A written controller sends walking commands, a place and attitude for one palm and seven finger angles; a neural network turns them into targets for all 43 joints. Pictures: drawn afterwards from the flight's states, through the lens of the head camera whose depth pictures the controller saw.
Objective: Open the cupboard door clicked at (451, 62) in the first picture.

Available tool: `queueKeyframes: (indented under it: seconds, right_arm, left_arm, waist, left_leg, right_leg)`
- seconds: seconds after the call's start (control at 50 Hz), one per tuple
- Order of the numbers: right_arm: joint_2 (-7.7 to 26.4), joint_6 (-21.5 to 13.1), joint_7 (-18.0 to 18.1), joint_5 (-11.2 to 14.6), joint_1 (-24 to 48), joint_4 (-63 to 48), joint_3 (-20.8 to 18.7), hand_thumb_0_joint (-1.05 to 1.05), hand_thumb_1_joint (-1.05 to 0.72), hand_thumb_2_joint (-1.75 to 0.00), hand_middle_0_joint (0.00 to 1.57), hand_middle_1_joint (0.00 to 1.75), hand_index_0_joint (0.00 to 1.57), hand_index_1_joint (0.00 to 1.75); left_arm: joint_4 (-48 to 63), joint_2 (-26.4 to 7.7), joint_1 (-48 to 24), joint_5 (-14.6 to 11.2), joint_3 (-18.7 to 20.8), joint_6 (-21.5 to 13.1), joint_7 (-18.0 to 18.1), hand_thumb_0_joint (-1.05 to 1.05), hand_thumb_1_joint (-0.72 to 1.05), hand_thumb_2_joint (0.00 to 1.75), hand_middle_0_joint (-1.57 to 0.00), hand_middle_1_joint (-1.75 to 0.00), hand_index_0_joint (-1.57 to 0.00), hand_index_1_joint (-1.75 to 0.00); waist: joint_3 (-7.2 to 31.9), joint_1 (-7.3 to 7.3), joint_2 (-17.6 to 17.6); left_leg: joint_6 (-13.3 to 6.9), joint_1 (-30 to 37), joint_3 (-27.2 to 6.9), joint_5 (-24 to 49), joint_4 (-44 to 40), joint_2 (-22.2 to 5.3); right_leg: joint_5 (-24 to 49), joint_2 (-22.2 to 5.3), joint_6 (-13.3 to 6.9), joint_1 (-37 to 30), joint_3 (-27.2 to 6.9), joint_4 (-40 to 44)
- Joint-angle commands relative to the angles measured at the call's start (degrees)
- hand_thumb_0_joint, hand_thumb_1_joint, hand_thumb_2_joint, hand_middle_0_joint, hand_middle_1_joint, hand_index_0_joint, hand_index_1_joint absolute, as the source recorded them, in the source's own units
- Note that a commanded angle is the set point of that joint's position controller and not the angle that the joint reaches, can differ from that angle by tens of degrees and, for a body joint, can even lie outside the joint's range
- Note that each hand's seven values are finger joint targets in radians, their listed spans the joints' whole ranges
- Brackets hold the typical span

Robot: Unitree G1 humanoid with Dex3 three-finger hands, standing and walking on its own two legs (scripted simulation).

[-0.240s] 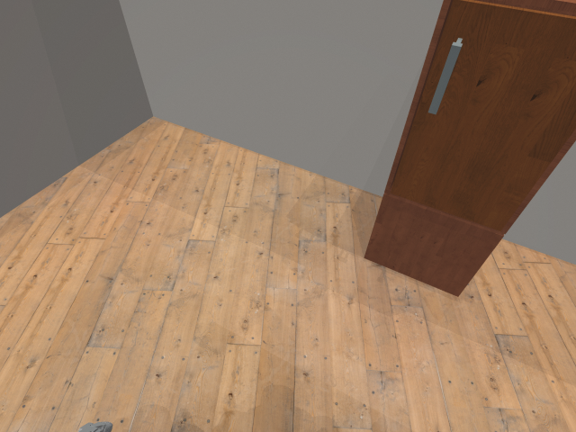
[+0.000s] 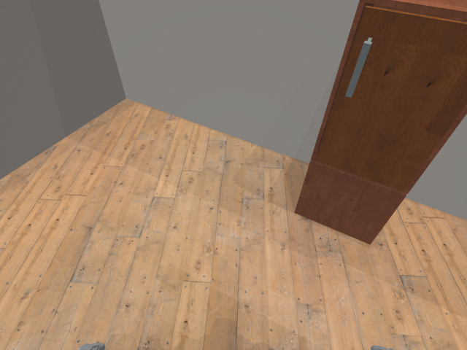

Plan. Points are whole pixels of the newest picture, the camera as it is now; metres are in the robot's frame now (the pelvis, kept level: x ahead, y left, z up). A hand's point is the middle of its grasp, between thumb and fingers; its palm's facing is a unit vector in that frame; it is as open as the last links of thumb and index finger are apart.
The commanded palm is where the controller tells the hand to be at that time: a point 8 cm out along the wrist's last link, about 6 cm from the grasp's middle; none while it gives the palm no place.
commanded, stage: stand and wait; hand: left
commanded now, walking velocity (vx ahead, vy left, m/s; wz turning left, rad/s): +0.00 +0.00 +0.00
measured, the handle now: (359, 68) +0.90 -0.33 +0.09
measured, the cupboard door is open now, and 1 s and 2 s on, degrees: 0 0 0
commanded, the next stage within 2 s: look at it before walking up in 0.58 s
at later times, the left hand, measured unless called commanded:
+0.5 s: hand out of the picture +0.05 +0.24 -0.15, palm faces -0.03 -0.94 -0.34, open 7.4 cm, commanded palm none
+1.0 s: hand out of the picture +0.07 +0.23 -0.15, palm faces -0.03 -0.94 -0.33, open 7.4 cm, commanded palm none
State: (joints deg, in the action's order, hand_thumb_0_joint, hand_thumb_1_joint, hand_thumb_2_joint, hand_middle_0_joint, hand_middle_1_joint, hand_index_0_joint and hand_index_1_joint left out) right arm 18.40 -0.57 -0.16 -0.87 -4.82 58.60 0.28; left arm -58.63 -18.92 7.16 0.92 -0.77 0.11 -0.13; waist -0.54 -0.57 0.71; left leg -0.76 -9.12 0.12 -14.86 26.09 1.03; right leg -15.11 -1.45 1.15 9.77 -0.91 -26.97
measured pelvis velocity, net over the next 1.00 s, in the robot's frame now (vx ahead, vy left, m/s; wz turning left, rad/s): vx -0.01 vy -0.02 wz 0.00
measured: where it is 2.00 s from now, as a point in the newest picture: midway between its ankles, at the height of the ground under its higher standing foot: outside the picture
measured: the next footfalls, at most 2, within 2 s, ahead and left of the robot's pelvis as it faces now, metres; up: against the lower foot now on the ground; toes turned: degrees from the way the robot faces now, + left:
none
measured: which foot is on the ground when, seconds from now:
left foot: down 0.00-1.00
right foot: down 0.00-1.00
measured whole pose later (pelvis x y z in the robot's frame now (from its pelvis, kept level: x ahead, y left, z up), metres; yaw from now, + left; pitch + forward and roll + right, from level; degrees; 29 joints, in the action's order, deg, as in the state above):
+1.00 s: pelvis -0.01 -0.02 +0.01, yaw +0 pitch -2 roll +0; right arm 19.4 -0.5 -0.2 -0.5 -6.4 63.8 0.2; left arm -62.4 -19.4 7.3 0.9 -0.3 -0.4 -0.2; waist -1.8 -0.2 0.3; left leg 0.6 -8.0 -0.3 -11.5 21.5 -0.3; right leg -12.0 -0.1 -0.1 8.9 -0.5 -22.8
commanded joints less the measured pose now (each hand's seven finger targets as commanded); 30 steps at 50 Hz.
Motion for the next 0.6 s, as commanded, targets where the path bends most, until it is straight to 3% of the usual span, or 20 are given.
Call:
queueKeyframes:
  seconds: [0.0,0.4,0.58]
  right_arm:
    - [12.1,-1.5,0.9,0.1,2.9,-3.3,-3.1,0.00,-0.90,-0.90,0.20,0.30,0.20,0.30]
    - [12.9,-1.3,0.8,0.3,1.2,0.8,-2.6,0.00,-0.90,-0.90,0.20,0.30,0.20,0.30]
    - [12.8,-1.4,0.7,0.3,0.8,1.5,-2.5,0.00,-0.90,-0.90,0.20,0.30,0.20,0.30]
  left_arm:
    - [3.7,-12.1,-2.5,-0.2,2.9,-1.4,0.9,0.00,0.90,0.90,-0.20,-0.30,-0.20,-0.30]
    - [0.4,-12.6,-1.9,-0.3,2.7,-1.4,0.8,0.00,0.90,0.90,-0.20,-0.30,-0.20,-0.30]
    - [0.1,-12.7,-2.2,-0.3,2.7,-1.5,0.7,0.00,0.90,0.90,-0.20,-0.30,-0.20,-0.30]
  waist:
    - [2.7,0.49,-1.1]
    - [1.2,0.51,-0.8]
    - [1.0,0.52,-0.5]
  left_leg:
    - [-1.8,0.3,-5.2,11.1,-5.1,-7.0]
    - [-1.2,0.1,-6.0,5.9,-7.9,-7.4]
    - [-1.0,0.0,-5.9,6.8,-8.1,-7.5]
  right_leg:
    - [10.2,-4.9,-2.9,-0.1,-4.4,4.4]
    - [4.6,-5.1,-2.9,0.2,-5.7,7.8]
    - [5.4,-5.2,-2.9,0.2,-5.7,8.1]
